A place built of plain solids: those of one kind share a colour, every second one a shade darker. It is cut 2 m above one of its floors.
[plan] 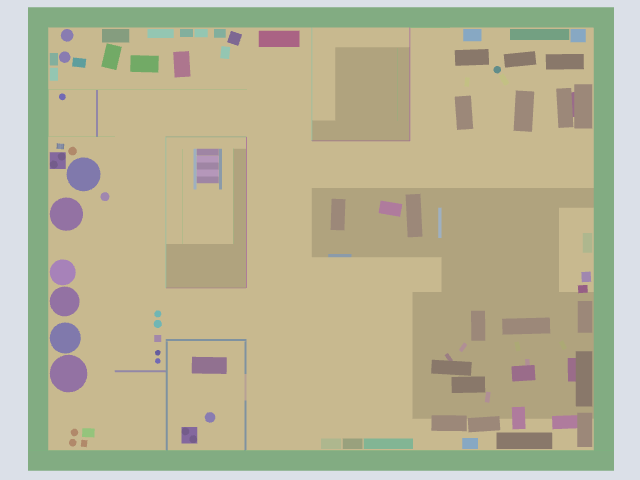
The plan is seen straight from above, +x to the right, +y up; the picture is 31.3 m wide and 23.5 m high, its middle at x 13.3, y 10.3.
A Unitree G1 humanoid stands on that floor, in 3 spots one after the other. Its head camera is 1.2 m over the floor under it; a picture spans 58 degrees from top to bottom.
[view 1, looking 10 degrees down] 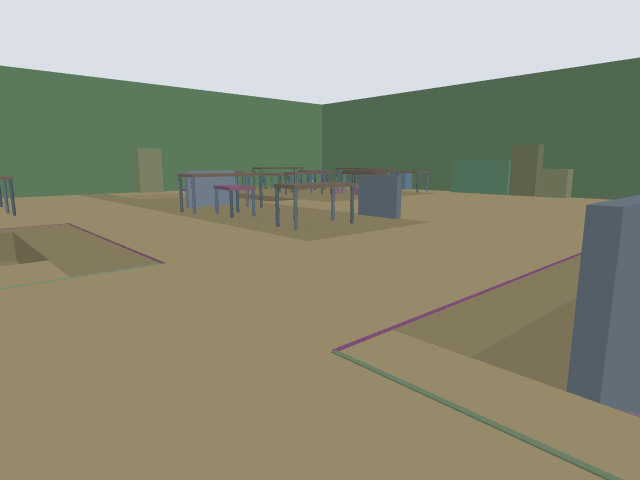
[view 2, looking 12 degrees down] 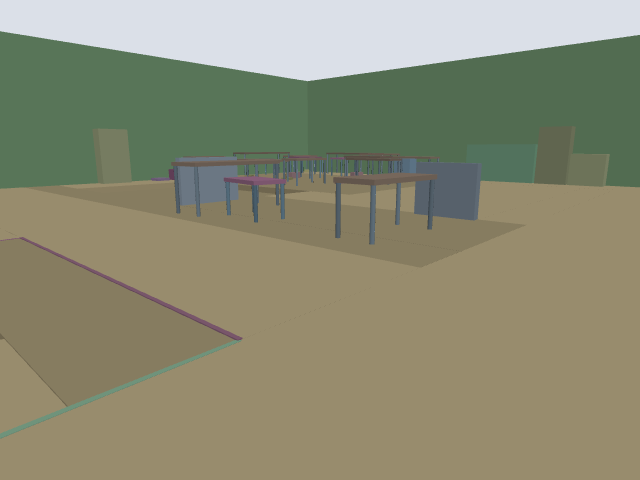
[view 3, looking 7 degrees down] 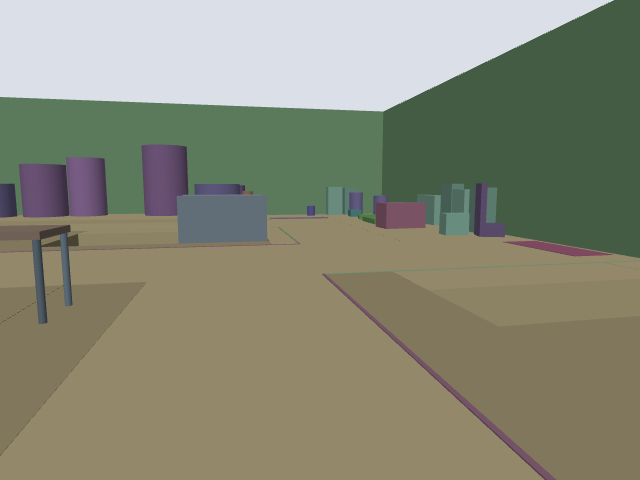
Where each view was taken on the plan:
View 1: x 7.80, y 17.18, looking -42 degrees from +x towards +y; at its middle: floor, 6.90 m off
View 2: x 10.80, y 16.72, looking -48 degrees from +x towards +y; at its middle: floor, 5.78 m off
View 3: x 18.65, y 13.88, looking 168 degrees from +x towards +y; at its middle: floor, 9.86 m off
